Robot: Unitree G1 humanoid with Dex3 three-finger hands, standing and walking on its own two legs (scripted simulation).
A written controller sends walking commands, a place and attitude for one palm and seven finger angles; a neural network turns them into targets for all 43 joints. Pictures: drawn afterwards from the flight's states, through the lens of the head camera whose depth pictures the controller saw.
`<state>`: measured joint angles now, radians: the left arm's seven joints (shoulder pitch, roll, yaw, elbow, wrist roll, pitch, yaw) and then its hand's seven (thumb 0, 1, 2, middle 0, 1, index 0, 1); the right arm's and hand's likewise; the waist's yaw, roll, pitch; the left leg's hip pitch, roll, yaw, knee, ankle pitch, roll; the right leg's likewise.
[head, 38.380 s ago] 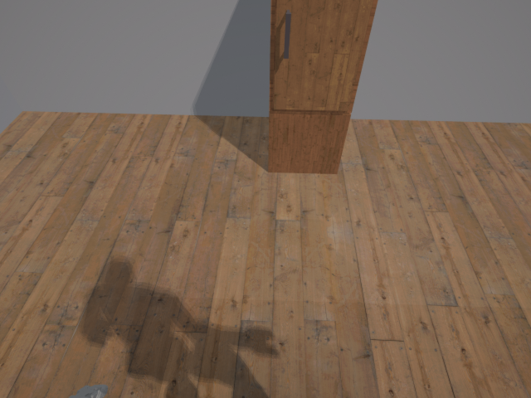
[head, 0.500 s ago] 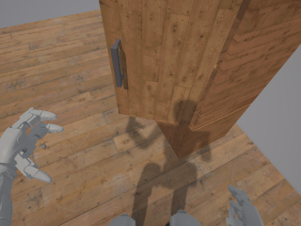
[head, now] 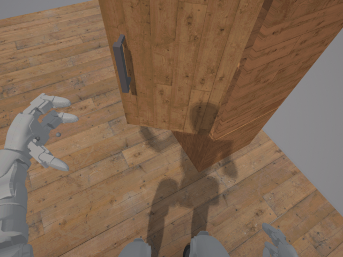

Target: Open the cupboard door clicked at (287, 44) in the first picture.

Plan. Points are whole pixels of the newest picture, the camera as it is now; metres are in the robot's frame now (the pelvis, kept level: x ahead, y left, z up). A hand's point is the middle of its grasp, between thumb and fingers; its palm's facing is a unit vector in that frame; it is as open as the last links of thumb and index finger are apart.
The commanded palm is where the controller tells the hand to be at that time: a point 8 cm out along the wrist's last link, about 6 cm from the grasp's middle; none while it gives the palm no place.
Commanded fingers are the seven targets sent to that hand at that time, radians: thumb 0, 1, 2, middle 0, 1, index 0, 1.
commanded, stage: move the hooked fingers beside the handle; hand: left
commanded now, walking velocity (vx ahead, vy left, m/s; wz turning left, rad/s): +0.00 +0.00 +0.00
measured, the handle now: (123, 65) +0.59 +0.15 +0.06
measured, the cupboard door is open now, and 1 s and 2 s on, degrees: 52 52 52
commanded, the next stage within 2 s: slide the fingers in behind the handle in 1.96 s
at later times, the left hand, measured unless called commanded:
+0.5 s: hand (75, 108) +0.43 +0.24 +0.06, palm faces -0.14 -0.99 -0.01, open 14.0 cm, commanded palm +0.42 +0.29 +0.06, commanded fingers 0.00 -0.50 0.30 -0.30 -1.20 -0.30 -1.20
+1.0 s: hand (92, 82) +0.52 +0.22 +0.06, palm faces -0.14 -0.99 -0.01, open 14.0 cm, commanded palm +0.51 +0.26 +0.06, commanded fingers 0.00 -0.50 0.30 -0.30 -1.20 -0.30 -1.20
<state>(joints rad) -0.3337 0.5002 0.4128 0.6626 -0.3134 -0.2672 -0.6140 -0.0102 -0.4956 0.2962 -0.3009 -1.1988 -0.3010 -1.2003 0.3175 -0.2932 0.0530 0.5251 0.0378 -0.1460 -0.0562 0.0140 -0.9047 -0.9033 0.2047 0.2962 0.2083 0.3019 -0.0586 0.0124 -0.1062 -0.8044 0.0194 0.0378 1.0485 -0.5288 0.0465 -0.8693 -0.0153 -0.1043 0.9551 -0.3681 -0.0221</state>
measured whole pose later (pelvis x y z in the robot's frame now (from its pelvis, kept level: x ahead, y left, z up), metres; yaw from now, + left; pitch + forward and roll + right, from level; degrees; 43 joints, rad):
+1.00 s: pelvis +0.00 +0.00 -0.02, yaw -2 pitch +24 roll -4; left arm -0.95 0.67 0.45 1.20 -0.12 -0.34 -0.50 -0.01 -0.50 0.30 -0.30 -1.20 -0.30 -1.20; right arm 0.39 -0.30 0.07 0.58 0.00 0.05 -0.03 0.01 -0.91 -0.90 0.20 0.30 0.21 0.30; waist -0.19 0.02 -0.10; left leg -1.00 0.04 0.04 1.13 -0.55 0.05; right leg -1.06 0.00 -0.10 1.00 -0.37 -0.02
